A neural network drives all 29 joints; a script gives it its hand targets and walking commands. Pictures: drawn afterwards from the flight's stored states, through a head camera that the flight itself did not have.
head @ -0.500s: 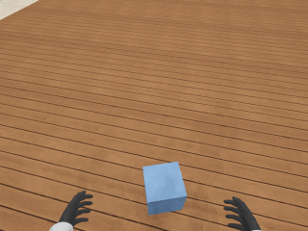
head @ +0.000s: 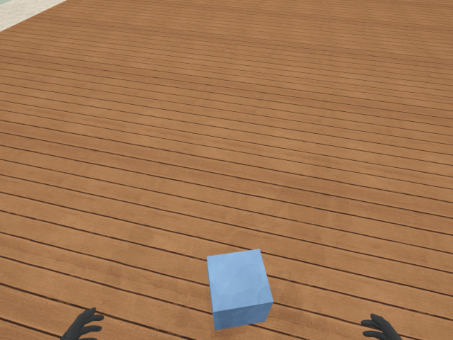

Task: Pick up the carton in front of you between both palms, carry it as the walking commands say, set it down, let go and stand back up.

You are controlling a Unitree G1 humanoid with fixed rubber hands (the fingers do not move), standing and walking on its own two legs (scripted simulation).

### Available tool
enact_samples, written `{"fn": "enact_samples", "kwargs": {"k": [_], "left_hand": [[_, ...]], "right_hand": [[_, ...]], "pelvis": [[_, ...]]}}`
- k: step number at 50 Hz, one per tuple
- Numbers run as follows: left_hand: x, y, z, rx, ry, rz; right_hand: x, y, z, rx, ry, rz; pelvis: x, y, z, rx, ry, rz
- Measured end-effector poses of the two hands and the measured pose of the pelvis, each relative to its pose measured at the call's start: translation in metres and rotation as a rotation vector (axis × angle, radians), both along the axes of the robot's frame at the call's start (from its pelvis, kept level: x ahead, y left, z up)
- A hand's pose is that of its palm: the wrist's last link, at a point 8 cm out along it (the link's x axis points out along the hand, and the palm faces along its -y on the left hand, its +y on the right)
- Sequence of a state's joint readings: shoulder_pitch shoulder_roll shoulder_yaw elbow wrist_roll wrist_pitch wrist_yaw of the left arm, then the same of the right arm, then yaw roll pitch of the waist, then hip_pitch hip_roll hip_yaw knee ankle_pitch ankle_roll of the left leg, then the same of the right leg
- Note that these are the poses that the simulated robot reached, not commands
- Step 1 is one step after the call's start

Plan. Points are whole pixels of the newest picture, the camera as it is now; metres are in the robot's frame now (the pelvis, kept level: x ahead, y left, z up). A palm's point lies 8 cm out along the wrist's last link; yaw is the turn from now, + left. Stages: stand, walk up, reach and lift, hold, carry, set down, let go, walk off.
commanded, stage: stand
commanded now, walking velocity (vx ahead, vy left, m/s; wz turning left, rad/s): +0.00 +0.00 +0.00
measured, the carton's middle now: (236, 290) +0.44 -0.04 -0.64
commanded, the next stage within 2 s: none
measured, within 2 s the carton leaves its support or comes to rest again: neither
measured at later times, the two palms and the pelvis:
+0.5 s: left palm out of the picture +0.10 +0.29 -0.09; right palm out of the picture +0.10 -0.30 -0.08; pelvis -0.01 +0.00 +0.01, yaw +0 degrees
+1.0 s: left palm out of the picture +0.07 +0.30 -0.09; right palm out of the picture +0.07 -0.31 -0.09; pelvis -0.03 -0.01 +0.01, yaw +0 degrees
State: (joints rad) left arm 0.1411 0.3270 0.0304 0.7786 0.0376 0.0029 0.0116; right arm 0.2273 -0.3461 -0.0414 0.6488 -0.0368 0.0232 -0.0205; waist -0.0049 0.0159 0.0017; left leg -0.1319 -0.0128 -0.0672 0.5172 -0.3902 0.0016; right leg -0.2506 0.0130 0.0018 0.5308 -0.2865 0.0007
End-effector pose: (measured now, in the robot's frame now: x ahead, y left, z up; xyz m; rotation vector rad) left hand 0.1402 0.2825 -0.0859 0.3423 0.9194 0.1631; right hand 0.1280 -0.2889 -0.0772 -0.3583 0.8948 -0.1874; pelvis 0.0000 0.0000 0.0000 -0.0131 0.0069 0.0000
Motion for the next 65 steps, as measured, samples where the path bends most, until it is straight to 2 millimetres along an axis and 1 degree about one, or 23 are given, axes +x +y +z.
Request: {"fn": "enact_samples", "kwargs": {"k": [5, 11, 26, 42, 53, 65], "left_hand": [[-0.002, 0.002, -0.001, 0.003, 0.009, 0.012], [-0.011, 0.006, -0.002, 0.010, 0.027, 0.026], [-0.037, 0.011, -0.002, 0.019, 0.070, 0.042], [-0.059, 0.014, -0.002, 0.026, 0.112, 0.053], [-0.069, 0.016, -0.002, 0.032, 0.138, 0.063], [-0.074, 0.017, -0.002, 0.037, 0.157, 0.072]], "right_hand": [[0.002, 0.001, -0.001, 0.000, 0.006, 0.003], [-0.003, -0.001, -0.002, -0.006, 0.020, 0.002], [-0.028, -0.010, -0.005, -0.013, 0.069, -0.006], [-0.051, -0.019, -0.009, -0.013, 0.124, -0.017], [-0.060, -0.023, -0.011, -0.014, 0.153, -0.024], [-0.066, -0.027, -0.013, -0.016, 0.177, -0.031]], "pelvis": [[0.001, 0.000, 0.001, 0.001, -0.005, 0.001], [-0.002, 0.000, 0.002, 0.004, -0.013, 0.002], [-0.015, -0.003, 0.006, 0.009, -0.036, 0.001], [-0.027, -0.006, 0.009, 0.013, -0.047, 0.000], [-0.032, -0.008, 0.010, 0.014, -0.049, 0.000], [-0.034, -0.010, 0.011, 0.014, -0.049, 0.001]]}}
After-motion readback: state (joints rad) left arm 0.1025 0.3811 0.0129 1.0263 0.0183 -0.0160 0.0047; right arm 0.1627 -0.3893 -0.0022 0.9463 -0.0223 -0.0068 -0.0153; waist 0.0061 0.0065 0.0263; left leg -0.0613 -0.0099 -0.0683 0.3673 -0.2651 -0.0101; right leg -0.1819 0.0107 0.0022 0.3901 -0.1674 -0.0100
